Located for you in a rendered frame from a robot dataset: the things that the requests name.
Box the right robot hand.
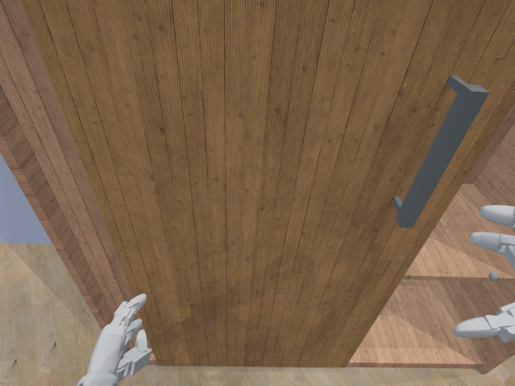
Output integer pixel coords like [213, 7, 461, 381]
[454, 205, 515, 343]

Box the left robot hand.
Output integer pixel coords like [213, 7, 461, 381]
[87, 294, 151, 382]

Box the handle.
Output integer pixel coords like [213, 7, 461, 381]
[392, 76, 489, 228]

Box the wardrobe door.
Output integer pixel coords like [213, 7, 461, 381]
[0, 0, 154, 354]
[20, 0, 515, 368]

